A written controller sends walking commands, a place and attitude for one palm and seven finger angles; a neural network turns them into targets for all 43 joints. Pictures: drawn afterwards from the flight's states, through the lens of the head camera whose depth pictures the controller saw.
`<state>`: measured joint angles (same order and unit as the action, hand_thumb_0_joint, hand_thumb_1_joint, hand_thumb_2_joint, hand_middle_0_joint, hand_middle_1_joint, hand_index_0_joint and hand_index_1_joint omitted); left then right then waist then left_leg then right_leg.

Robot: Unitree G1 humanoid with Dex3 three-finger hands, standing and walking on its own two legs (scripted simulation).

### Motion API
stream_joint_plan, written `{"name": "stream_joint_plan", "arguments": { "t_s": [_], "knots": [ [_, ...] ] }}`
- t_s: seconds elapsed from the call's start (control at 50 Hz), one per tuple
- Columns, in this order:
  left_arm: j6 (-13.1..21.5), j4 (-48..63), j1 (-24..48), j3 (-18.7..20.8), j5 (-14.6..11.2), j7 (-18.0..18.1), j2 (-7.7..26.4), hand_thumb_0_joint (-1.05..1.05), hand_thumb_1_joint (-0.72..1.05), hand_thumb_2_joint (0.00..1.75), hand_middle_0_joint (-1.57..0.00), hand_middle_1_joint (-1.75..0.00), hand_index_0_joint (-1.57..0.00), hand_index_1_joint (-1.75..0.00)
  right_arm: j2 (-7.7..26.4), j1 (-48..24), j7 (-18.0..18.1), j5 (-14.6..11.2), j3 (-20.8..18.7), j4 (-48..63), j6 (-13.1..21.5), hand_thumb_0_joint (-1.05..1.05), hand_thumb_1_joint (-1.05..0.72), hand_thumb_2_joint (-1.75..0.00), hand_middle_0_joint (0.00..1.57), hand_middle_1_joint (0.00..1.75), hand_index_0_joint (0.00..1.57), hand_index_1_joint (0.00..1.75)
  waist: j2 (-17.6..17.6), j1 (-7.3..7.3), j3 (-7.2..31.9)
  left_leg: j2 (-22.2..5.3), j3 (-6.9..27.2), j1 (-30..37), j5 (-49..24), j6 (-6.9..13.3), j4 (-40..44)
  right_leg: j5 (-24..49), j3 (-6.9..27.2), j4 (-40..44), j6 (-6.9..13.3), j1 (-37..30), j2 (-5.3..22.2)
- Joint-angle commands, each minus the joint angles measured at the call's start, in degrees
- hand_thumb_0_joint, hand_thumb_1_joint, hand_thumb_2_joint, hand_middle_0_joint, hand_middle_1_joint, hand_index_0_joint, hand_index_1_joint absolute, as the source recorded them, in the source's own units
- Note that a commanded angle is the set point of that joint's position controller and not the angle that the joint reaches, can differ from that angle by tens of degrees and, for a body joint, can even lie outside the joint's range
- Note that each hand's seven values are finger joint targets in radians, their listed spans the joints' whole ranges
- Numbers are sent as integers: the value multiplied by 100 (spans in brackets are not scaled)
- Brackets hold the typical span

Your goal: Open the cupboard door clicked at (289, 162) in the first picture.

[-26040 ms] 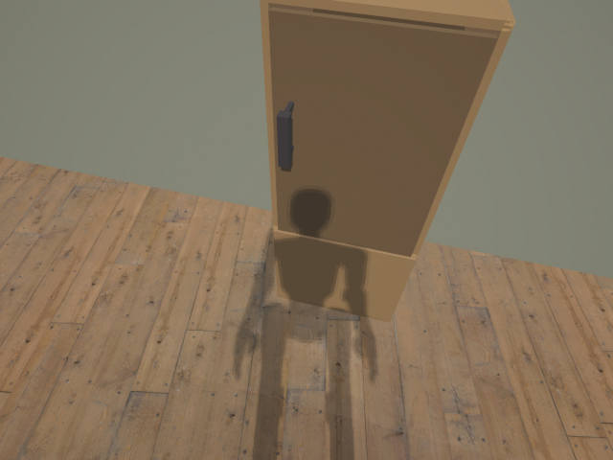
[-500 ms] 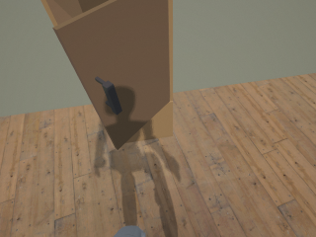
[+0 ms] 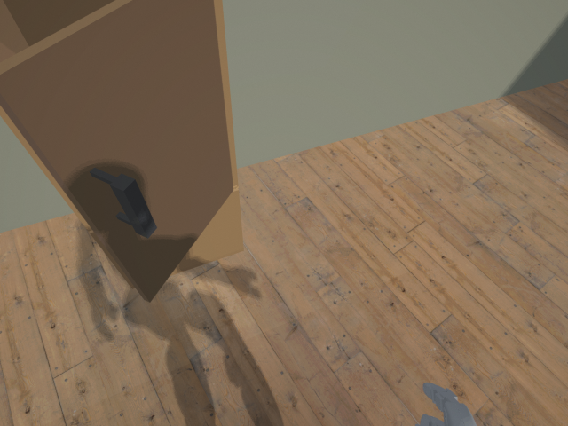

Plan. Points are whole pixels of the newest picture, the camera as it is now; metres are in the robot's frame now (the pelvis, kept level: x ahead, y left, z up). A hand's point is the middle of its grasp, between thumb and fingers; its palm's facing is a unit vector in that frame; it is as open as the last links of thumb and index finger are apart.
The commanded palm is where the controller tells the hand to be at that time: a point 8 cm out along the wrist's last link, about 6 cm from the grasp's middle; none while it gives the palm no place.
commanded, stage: walk to a spot facing it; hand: left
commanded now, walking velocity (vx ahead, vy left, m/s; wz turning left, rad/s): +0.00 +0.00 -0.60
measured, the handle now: (123, 203) +0.40 +0.30 +0.02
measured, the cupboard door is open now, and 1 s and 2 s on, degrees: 41 41 41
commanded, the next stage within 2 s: none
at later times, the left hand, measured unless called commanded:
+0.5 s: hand (216, 377) +0.20 +0.13 -0.15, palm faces -0.36 -0.89 -0.27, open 7.4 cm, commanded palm none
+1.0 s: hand (229, 372) +0.21 +0.11 -0.16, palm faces -0.58 -0.79 -0.20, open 7.4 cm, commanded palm none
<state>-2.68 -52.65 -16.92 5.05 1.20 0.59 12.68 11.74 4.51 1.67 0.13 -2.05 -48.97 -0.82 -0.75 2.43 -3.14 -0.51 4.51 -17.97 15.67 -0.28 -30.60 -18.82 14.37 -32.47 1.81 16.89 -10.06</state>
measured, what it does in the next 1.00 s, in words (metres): steps on the spot, turning right: right foot, then left foot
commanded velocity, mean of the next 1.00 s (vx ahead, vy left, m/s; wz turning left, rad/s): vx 0.04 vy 0.00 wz -0.60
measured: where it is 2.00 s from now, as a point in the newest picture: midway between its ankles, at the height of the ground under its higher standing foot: (362, 421)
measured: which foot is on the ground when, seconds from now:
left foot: down 0.00-0.38, up 0.40-0.72, down 0.74-1.00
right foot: up 0.00-0.36, down 0.38-0.74, up 0.76-1.00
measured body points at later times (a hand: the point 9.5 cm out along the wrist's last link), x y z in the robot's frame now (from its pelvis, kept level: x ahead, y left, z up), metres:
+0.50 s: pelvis +0.00 -0.02 +0.00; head +0.05 -0.05 +0.44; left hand +0.22 +0.18 -0.13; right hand -0.08 -0.27 -0.15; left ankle +0.01 +0.12 -0.67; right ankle -0.03 -0.12 -0.73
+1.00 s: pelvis +0.03 -0.01 +0.01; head +0.06 -0.03 +0.46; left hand +0.24 +0.15 -0.14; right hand -0.09 -0.23 -0.13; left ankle +0.09 +0.10 -0.73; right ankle -0.06 -0.10 -0.69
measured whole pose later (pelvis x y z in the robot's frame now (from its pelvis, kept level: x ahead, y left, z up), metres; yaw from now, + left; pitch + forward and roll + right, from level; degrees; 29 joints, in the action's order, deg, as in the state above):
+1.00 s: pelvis +0.03 -0.01 +0.01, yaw -38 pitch +1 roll -2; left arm -3.9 -52.0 -11.4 5.2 1.5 -2.4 13.1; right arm 10.9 15.0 1.1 2.2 -1.6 -52.0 -0.3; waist 0.7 -0.1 -3.8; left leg -7.9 -9.3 -13.8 16.6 -1.4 -29.8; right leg -26.3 -3.8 -46.1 -2.0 22.3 1.1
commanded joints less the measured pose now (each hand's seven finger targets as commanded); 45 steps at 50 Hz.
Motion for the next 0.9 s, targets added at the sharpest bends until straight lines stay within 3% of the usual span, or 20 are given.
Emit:
{"name": "stream_joint_plan", "arguments": {
  "t_s": [0.0, 0.04, 0.08, 0.26, 0.32, 0.34, 0.36, 0.38, 0.42, 0.46, 0.52, 0.6, 0.66, 0.68, 0.7, 0.72, 0.74, 0.8, 0.84, 0.88],
  "knots": [
    [161, 602, 259, 152, 84, -109, 713, 0, 90, 90, -20, -30, -20, -30, 1350, 995, 171, 209, -267, 271, 135, 0, -90, -90, 20, 30, 20, 30, 766, -379, 462, -2595, 2206, 1184, -1931, 1251, 1383, -1605, -920, -3091, -417, 1694, 659],
    [111, 472, 191, 168, 62, -148, 672, 0, 90, 90, -20, -30, -20, -30, 1023, 694, 169, 180, -125, 319, 137, 0, -90, -90, 20, 30, 20, 30, 1360, -134, 392, -1915, 882, 918, -2966, 863, 1039, -1019, -1027, -3710, -499, 1676, 926],
    [64, 472, 308, 109, 7, -208, 532, 0, 90, 90, -20, -30, -20, -30, 928, 822, 156, 175, -110, 282, 163, 0, -90, -90, 20, 30, 20, 30, 1085, -142, 519, -1569, 150, 1186, -3580, 742, 889, -660, -1243, -3670, -550, 1678, 988],
    [64, 652, 1116, -39, 1, -285, 390, 0, 90, 90, -20, -30, -20, -30, 1188, 1473, 75, 186, -269, -92, 120, 0, -90, -90, 20, 30, 20, 30, 1312, -483, 478, -1753, -455, 1229, -3332, 723, 614, -592, -1924, -1157, -331, 609, 997],
    [117, 491, 580, 4, -8, -241, 597, 0, 90, 90, -20, -30, -20, -30, 1240, 1306, 39, 128, -292, -61, 96, 0, -90, -90, 20, 30, 20, 30, 1068, -128, 584, -1651, -796, 663, -2730, 288, -155, 701, -1917, 437, -126, -745, 1010],
    [184, 383, 143, 76, 34, -175, 1019, 0, 90, 90, -20, -30, -20, -30, 1031, 1350, -22, 63, -280, 12, 87, 0, -90, -90, 20, 30, 20, 30, 19, 49, 884, -1323, -1218, -234, -1668, -64, -1077, 2084, -1073, 855, 139, -1989, 1724],
    [219, 259, -221, 218, 58, -79, 1649, 0, 90, 90, -20, -30, -20, -30, 572, 1063, -37, 44, -152, 266, 77, 0, -90, -90, 20, 30, 20, 30, -1818, 242, 855, -373, -1592, -1673, 1973, -394, -2544, 4329, 821, 1033, 847, -2503, 3252],
    [198, 245, -402, 188, -31, -15, 1723, 0, 90, 90, -20, -30, -20, -30, 792, 933, 32, 53, -159, 276, -7, 0, -90, -90, 20, 30, 20, 30, -1291, 381, 853, -421, -695, -1660, 2249, -337, -3256, 4387, 875, 984, 1250, -2048, 3397],
    [180, 381, 195, 177, -3, 84, 1333, 0, 90, 90, -20, -30, -20, -30, 770, 840, 59, 42, -193, 152, -33, 0, -90, -90, 20, 30, 20, 30, -1443, 110, 743, -539, -389, -1936, 1635, -384, -3716, 3935, 562, 834, 1191, -1876, 2785],
    [160, 539, 598, 125, -2, 98, 1148, 0, 90, 90, -20, -30, -20, -30, 630, 874, 3, 45, -188, 37, -78, 0, -90, -90, 20, 30, 20, 30, -728, -124, 634, -509, -496, -1402, 1091, -446, -3418, 3494, 50, 881, 968, -1198, 2407],
    [160, 621, 746, 120, 35, 54, 1183, 0, 90, 90, -20, -30, -20, -30, 522, 936, -23, 60, -197, 9, -137, 0, -90, -90, 20, 30, 20, 30, -555, -228, 339, -321, -595, -919, 884, -444, -2795, 2364, 201, 1177, 947, -379, 2252],
    [128, 673, 829, 169, 62, 6, 1217, 0, 90, 90, -20, -30, -20, -30, 498, 1007, -24, 35, -210, 88, -59, 0, -90, -90, 20, 30, 20, 30, -897, -259, 316, -137, -643, -447, 875, -364, -1640, 1617, 522, 1185, 902, -117, 2100],
    [94, 686, 981, 170, 7, -19, 1133, 0, 90, 90, -20, -30, -20, -30, 521, 1473, 26, 23, -201, -20, 41, 0, -90, -90, 20, 30, 20, 30, -711, -533, 436, -32, -676, 545, 84, -306, -185, 1366, 581, 806, 567, 351, 1842],
    [63, 741, 984, 130, -29, -27, 900, 0, 90, 90, -20, -30, -20, -30, 731, 1689, 58, 43, -224, -73, 106, 0, -90, -90, 20, 30, 20, 30, -221, -605, 526, -416, -271, 1168, 79, -174, 685, 790, 325, 381, 288, 901, 1480],
    [37, 835, 763, 53, -86, -76, 507, 0, 90, 90, -20, -30, -20, -30, 1295, 1745, 77, 138, -310, -36, 167, 0, -90, -90, 20, 30, 20, 30, 1476, -558, 535, -1831, 1367, 1571, 146, 336, 1455, -620, -469, -773, -84, 1738, 635],
    [62, 941, 830, 47, -45, -123, 530, 0, 90, 90, -20, -30, -20, -30, 1575, 1811, 118, 173, -351, 77, 153, 0, -90, -90, 20, 30, 20, 30, 1726, -572, 516, -2803, 2192, 1114, -21, 921, 1793, -1691, -1170, -2172, -287, 1787, 621],
    [58, 896, 872, 86, 37, -146, 640, 0, 90, 90, -20, -30, -20, -30, 1483, 1616, 108, 206, -312, 113, 185, 0, -90, -90, 20, 30, 20, 30, 1337, -526, 506, -2834, 2155, 767, -20, 1096, 1755, -1567, -987, -2938, -296, 1719, 896],
    [46, 666, 780, 142, 31, -268, 492, 0, 90, 90, -20, -30, -20, -30, 1032, 946, 117, 200, -200, 223, 200, 0, -90, -90, 20, 30, 20, 30, 1117, -191, 189, -1864, 353, 507, -1110, 723, 1471, -672, -1318, -3389, -474, 1588, 1133],
    [13, 610, 744, 87, 14, -294, 346, 0, 90, 90, -20, -30, -20, -30, 942, 1016, 125, 180, -207, 161, 184, 0, -90, -90, 20, 30, 20, 30, 1131, -252, 328, -1648, -377, 909, -1908, 640, 1185, -577, -1612, -2785, -503, 1411, 1156],
    [36, 649, 930, 35, -5, -298, 240, 0, 90, 90, -20, -30, -20, -30, 973, 1376, 101, 195, -253, 11, 175, 0, -90, -90, 20, 30, 20, 30, 1230, -448, 524, -1689, -580, 1190, -2323, 661, 978, -628, -1760, -1981, -469, 1130, 1138]
  ]
}}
